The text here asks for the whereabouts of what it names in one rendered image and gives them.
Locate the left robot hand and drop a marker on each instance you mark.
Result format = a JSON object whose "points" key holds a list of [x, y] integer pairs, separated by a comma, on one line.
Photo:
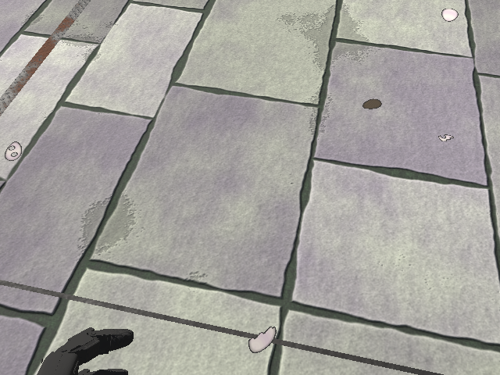
{"points": [[83, 347]]}

